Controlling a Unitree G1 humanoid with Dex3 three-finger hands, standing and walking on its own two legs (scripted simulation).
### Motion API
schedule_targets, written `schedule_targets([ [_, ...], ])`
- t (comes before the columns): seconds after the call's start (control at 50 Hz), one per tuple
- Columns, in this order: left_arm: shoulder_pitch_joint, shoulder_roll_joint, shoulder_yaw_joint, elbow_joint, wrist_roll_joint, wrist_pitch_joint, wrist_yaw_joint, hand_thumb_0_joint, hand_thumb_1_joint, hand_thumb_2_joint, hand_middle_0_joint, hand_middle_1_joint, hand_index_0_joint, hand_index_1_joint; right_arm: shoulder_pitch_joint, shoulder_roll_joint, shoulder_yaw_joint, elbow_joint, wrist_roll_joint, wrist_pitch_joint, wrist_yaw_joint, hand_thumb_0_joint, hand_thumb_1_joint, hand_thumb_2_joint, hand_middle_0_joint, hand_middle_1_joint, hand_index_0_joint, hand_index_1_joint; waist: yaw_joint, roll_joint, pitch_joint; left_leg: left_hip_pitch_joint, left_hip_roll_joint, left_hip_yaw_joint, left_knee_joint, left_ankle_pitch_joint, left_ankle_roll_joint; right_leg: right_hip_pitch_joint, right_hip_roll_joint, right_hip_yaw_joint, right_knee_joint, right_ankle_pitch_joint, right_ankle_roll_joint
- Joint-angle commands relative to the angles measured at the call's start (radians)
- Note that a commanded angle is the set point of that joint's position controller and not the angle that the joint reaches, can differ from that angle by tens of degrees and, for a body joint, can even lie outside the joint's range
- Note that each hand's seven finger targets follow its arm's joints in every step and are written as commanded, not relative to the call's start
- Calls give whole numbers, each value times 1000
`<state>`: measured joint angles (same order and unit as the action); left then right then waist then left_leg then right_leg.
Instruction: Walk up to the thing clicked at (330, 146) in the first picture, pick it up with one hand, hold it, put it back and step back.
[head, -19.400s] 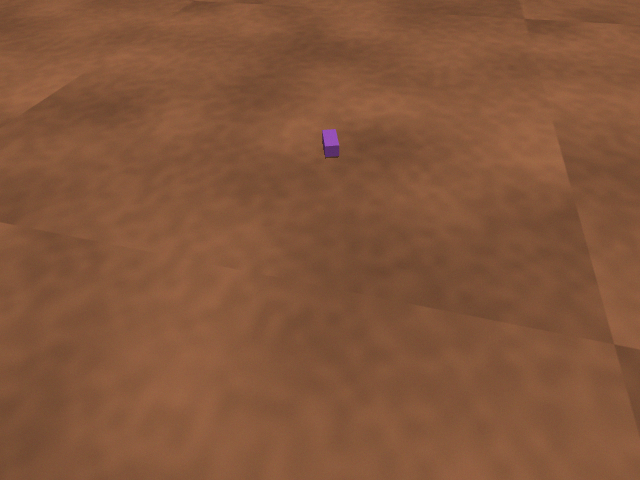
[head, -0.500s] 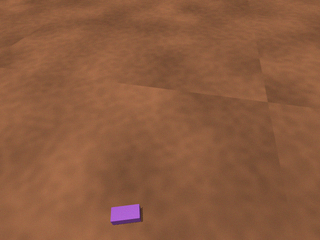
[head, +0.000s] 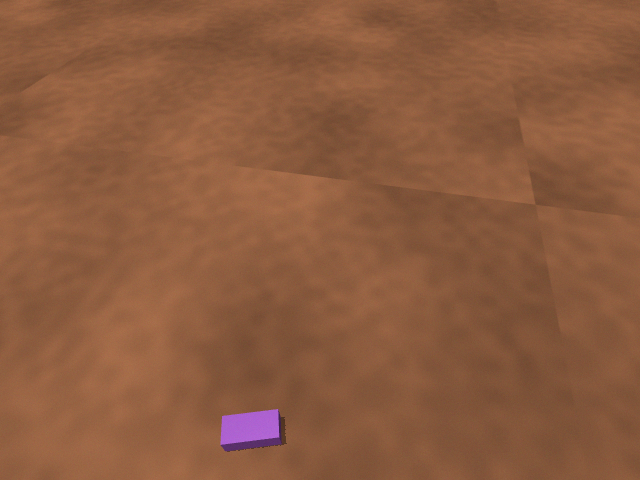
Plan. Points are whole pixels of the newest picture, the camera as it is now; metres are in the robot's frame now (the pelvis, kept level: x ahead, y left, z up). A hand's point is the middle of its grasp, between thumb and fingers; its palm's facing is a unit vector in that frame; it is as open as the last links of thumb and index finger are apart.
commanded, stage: stand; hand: left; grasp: from above
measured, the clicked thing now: (251, 430) +0.42 +0.25 -0.75
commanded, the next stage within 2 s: rise first in 0.10 s
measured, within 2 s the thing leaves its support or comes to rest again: neither
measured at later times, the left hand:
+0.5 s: hand out of the picture +0.15 +0.25 -0.17, palm faces -0.04 -0.92 -0.38, open 10.0 cm
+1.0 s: hand out of the picture +0.12 +0.27 -0.23, palm faces -0.18 -0.86 -0.48, open 14.1 cm
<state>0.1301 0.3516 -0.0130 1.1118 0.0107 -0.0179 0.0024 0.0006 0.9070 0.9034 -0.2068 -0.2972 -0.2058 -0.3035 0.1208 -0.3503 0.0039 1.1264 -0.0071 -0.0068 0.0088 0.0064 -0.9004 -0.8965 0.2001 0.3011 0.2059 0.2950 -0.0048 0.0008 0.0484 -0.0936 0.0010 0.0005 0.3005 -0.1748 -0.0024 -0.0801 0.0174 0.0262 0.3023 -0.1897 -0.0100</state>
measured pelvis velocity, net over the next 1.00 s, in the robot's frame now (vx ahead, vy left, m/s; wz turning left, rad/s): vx -0.01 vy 0.01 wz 0.02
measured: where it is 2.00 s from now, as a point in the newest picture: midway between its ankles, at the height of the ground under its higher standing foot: outside the picture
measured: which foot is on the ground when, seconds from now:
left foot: down 0.00-1.00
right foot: down 0.00-1.00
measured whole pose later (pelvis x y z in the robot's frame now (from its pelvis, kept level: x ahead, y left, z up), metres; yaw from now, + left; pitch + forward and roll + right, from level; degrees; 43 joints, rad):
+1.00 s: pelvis -0.01 +0.01 -0.10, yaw +1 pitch +18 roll -2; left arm 0.29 0.32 0.10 0.41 0.27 0.22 0.01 -0.01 -0.55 0.99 -0.09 -1.06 -0.09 -1.06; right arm 0.20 -0.24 -0.02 0.53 0.01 -0.12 -0.02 0.01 -0.92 -0.90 0.20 0.30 0.20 0.29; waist -0.03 0.01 -0.13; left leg -0.93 -0.01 -0.04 1.15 -0.54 0.01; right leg -0.88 0.02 -0.02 1.11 -0.55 0.00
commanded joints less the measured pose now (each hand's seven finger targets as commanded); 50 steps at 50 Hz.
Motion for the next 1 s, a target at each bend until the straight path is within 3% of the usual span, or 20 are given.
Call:
schedule_targets([
  [0.0,-25,218,41,-53,-3,-18,14,0,900,900,-200,-300,-200,-301,-34,-215,-45,-54,1,-25,-19,0,-900,-900,200,300,200,300,3,8,-74,39,135,-98,-31,195,25,-10,-138,92,-28,204,-20],
  [0.16,-32,219,43,-51,-3,-15,12,0,900,900,-200,-300,-200,-301,-28,-208,-44,-54,0,-23,-19,0,-900,-900,200,300,200,300,1,-4,-65,31,132,-97,-36,153,24,-17,-140,98,-36,161,-23],
  [0.18,-26,216,42,-52,-1,-16,12,0,824,897,-219,-380,-211,-381,-36,-219,-47,-53,1,-24,-19,0,-901,-896,196,297,197,297,5,4,-72,39,133,-100,-32,161,26,-19,-138,99,-40,174,-22],
  [0.2,-377,18,34,-403,-51,-107,26,0,744,952,-230,-460,-198,-461,-20,-45,4,-333,70,-76,-36,0,-981,-925,200,301,200,301,-116,38,-12,-130,-10,30,56,12,17,-242,-17,-12,42,90,-3],
  [0.22,-486,88,62,-318,-49,-99,30,0,664,977,-195,-540,-161,-541,24,-71,-1,-278,72,-78,-45,0,-960,-916,199,300,199,300,-74,-20,-46,-132,-11,24,75,-2,23,-185,-17,-22,45,50,3],
  [0.24,-284,213,136,-162,-18,-63,34,0,586,977,-165,-620,-145,-621,69,-113,-30,-276,75,-70,-56,0,-959,-917,198,300,199,300,-47,-14,-33,-152,-6,25,92,-1,19,-204,-10,-30,64,33,-5],
  [0.26,-240,223,152,-77,8,-39,19,0,506,943,-143,-700,-141,-701,82,-109,-40,-288,63,-64,-55,0,-934,-908,199,300,199,300,-34,-32,-72,-195,-16,20,142,-6,22,-220,-12,-29,94,13,-9],
  [0.28,-318,234,158,-108,31,-38,1,0,426,1000,-106,-780,-98,-781,89,-101,-47,-319,59,-67,-56,0,-937,-909,199,300,199,300,-34,-46,-110,-221,-13,15,182,12,27,-247,-13,-29,142,38,-9],
  [0.3,-324,254,182,-123,68,-49,-13,0,346,982,-93,-860,-98,-861,100,-105,-67,-351,40,-75,-56,0,-929,-908,198,300,199,300,-28,-54,-207,-233,-19,19,236,35,29,-231,-19,-21,188,73,-4],
  [0.32,-182,249,204,-71,102,-36,-21,0,266,1012,-52,-940,-63,-941,137,-101,-80,-361,33,-77,-52,0,-944,-911,199,300,200,300,0,-12,-260,-256,-27,16,272,73,23,-231,-20,-22,235,109,-8],
  [0.34,-109,230,212,-85,112,-27,-26,0,194,1016,-18,-1020,-45,-1009,139,-95,-83,-394,31,-79,-46,0,-964,-915,199,300,200,300,29,23,-285,-279,-34,14,292,90,16,-231,-16,-22,263,110,-15],
  [0.36,-97,213,213,-145,122,-18,-25,0,114,1037,0,-1061,-16,-1039,140,-90,-89,-428,31,-79,-44,0,-935,-908,199,300,200,300,36,53,-317,-271,-37,15,302,111,14,-234,-15,-20,276,126,-17],
  [0.46,-70,176,200,-260,157,102,-3,0,-235,1026,-32,-1059,-39,-1050,93,-79,-87,-541,46,-71,-40,0,-931,-907,200,300,200,300,10,14,-258,-329,-27,-1,321,62,12,-311,2,-39,294,50,-15],
  [0.48,-94,168,184,-300,162,117,-3,0,-308,1000,-38,-1063,-47,-1052,86,-77,-84,-558,43,-76,-39,0,-910,-902,200,300,200,300,1,2,-245,-354,-20,-6,340,29,12,-352,7,-44,315,10,-13],
  [0.54,-89,160,195,-377,168,138,5,0,-483,989,-59,-1061,-59,-1060,104,-66,-85,-585,39,-93,-39,0,-885,-895,201,300,200,300,-9,-2,-243,-412,-15,-6,400,-31,14,-430,6,-43,369,-51,-12],
  [0.58,-83,161,196,-440,177,138,4,0,-525,1001,-58,-1053,-52,-1058,111,-58,-88,-600,35,-106,-39,0,-873,-892,201,300,200,300,-15,15,-253,-456,-12,-8,450,-63,13,-482,5,-43,423,-82,-10],
  [0.72,53,163,204,-665,226,158,12,0,-584,1018,-72,-1050,-58,-1065,120,-46,-96,-665,31,-138,-45,0,-909,-902,201,300,200,300,-21,49,-383,-501,-5,-15,591,16,19,-569,1,-37,558,-14,-8],
  [0.94,193,135,175,-844,275,219,31,0,-581,966,-84,-1062,-86,-1058,97,-44,-92,-716,21,-168,-40,0,-923,-905,201,300,200,300,-26,89,-414,-612,15,-60,714,55,12,-738,10,-63,719,-52,-16],
  [0.98,208,137,176,-872,283,222,34,0,-583,964,-84,-1062,-86,-1058,89,-42,-93,-732,21,-171,-38,0,-925,-905,201,300,200,300,-27,89,-421,-645,11,-58,738,14,12,-765,13,-61,736,-72,-16],
])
